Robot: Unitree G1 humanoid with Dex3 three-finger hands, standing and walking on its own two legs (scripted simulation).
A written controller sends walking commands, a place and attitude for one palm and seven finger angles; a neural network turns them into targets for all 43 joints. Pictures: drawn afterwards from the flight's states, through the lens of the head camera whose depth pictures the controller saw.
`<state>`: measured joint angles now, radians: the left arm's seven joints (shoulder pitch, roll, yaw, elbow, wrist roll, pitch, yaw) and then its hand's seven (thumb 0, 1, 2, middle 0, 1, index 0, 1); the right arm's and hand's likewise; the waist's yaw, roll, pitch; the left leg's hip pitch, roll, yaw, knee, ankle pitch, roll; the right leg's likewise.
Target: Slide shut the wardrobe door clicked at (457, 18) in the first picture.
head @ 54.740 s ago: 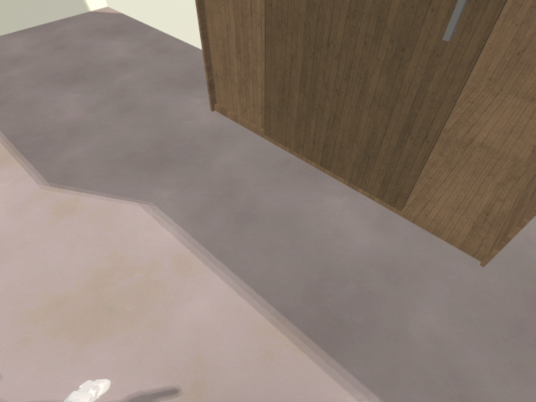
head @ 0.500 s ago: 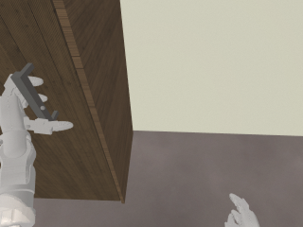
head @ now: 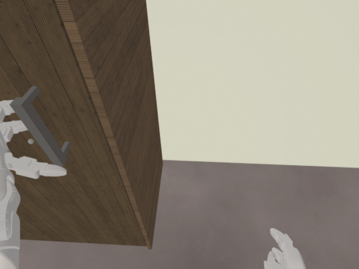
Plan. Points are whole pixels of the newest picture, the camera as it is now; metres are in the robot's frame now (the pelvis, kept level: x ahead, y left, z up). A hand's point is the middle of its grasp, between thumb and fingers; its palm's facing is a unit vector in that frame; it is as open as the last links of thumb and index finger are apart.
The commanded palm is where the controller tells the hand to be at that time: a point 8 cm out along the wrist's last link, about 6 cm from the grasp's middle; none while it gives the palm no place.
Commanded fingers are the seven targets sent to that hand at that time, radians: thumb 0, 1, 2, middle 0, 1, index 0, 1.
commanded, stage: slip the hand off the handle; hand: left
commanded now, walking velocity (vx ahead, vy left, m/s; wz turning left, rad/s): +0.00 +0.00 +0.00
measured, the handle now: (47, 129) +0.32 +0.32 +0.16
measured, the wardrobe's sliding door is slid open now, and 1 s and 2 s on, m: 0.00 0.00 0.00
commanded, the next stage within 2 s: draw the hand back to the body in 1.04 s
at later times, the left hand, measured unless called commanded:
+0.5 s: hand (12, 144) +0.27 +0.36 +0.16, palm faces +0.49 -0.82 -0.30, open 14.7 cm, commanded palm +0.21 +0.39 +0.17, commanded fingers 0.00 -0.55 0.20 -0.25 -1.15 -0.25 -1.15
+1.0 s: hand out of the picture +0.18 +0.36 +0.16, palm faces +0.52 -0.79 -0.32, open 14.7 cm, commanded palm +0.12 +0.39 +0.17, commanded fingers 0.00 -0.55 0.20 -0.25 -1.15 -0.25 -1.15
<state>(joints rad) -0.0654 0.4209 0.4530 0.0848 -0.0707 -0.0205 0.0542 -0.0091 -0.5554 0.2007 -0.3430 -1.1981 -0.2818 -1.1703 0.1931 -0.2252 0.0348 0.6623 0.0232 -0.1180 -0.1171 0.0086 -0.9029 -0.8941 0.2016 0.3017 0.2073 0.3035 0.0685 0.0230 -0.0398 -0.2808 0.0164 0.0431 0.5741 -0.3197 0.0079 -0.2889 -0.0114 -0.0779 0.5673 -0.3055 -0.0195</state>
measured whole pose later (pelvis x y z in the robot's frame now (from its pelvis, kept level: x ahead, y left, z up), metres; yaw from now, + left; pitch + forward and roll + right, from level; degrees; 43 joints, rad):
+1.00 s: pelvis +0.00 +0.01 +0.00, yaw +1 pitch +1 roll -1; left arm 0.28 0.44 0.57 -0.16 -0.20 -0.05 -0.11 -0.01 -0.56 0.20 -0.26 -1.15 -0.26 -1.15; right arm 0.20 -0.22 0.04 0.66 0.02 -0.20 -0.14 0.01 -0.90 -0.89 0.20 0.30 0.21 0.30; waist 0.12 0.02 -0.06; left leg -0.30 0.00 0.03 0.62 -0.34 0.02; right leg -0.28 -0.02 -0.09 0.58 -0.31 0.00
